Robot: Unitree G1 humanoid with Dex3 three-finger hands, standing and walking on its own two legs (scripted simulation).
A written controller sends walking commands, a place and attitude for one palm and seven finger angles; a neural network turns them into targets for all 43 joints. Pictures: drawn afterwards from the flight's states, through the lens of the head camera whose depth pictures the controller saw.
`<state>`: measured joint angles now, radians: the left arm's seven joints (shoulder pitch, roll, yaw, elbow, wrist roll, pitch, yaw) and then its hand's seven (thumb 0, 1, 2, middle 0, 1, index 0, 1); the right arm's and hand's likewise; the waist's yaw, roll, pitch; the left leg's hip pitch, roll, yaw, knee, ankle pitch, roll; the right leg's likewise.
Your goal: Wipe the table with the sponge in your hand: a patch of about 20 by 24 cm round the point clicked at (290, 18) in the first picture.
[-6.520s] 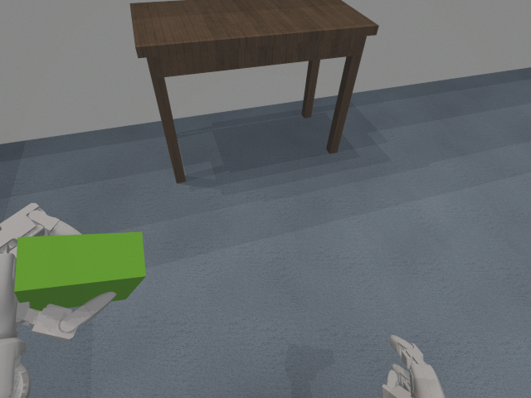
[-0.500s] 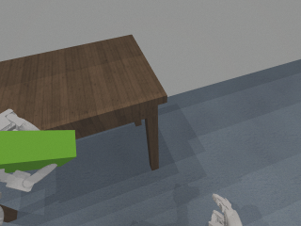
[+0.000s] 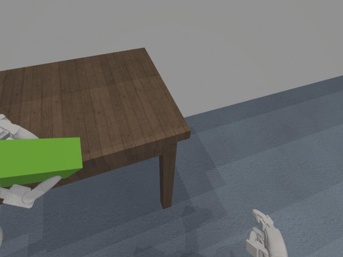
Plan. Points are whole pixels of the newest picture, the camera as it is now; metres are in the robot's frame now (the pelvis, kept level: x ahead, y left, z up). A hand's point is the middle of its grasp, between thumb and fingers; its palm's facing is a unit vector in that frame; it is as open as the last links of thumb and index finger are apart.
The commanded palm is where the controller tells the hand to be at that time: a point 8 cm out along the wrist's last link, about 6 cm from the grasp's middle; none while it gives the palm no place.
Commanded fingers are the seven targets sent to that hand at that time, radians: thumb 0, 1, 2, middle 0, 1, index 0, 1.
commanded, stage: come to a stop and stand still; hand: left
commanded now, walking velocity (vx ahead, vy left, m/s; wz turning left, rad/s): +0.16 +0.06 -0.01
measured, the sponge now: (48, 162) +0.24 +0.23 +0.16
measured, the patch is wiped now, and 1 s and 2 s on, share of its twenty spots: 0.00 0.00 0.00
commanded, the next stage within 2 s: none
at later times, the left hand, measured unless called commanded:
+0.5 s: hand (60, 156) +0.25 +0.21 +0.16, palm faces +0.34 -0.81 -0.48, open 9.4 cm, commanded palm +0.18 +0.26 +0.19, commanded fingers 0.00 0.10 1.30 -1.20 -1.60 -1.20 -1.60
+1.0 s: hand out of the picture +0.19 +0.33 +0.18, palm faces +0.42 -0.82 -0.39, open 9.4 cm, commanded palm +0.12 +0.34 +0.19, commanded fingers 0.00 0.10 1.30 -1.20 -1.60 -1.20 -1.60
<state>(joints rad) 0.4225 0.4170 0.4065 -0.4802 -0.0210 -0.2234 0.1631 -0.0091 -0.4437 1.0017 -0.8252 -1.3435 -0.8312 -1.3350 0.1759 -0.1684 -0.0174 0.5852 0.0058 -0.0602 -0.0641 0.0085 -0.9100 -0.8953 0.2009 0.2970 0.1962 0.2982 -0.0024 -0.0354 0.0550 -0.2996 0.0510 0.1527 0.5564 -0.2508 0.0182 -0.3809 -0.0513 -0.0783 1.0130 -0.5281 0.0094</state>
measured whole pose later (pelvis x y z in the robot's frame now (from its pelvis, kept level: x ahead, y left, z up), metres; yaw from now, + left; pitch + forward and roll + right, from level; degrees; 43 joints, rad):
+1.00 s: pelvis -0.04 +0.07 +0.01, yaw -1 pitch -2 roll -2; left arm 0.31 0.41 0.40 -0.39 -0.02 -0.26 0.09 -0.01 -0.44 1.00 -0.82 -1.34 -0.83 -1.33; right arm 0.24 -0.14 0.06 0.58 -0.01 -0.15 0.02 0.01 -0.90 -0.89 0.21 0.30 0.20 0.30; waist 0.05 -0.03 0.09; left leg -0.27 -0.05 0.10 0.47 -0.17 0.10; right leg -0.25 -0.03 -0.01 0.50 -0.27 -0.01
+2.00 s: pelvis +0.02 +0.02 +0.02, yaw +4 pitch +1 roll -1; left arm 0.45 0.36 0.35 -0.41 -0.04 -0.19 0.09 -0.01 -0.44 1.00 -0.82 -1.34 -0.83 -1.34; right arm 0.21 -0.22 0.01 0.58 0.00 -0.09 -0.04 0.01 -0.91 -0.89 0.21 0.30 0.20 0.30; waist 0.02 0.01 0.00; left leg -0.23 -0.01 0.05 0.40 -0.20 0.04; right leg -0.14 0.07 0.03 0.34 -0.22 -0.04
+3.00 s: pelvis +0.01 +0.03 +0.01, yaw +4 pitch +0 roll +0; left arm 0.46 0.36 0.34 -0.42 -0.03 -0.17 0.11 -0.01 -0.44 1.01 -0.82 -1.35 -0.83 -1.34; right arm 0.23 -0.20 0.02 0.58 0.00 -0.07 -0.06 0.01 -0.91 -0.89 0.21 0.30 0.20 0.30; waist 0.02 -0.01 -0.01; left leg -0.23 -0.04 0.07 0.44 -0.22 0.06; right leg -0.19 0.03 0.04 0.46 -0.28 -0.02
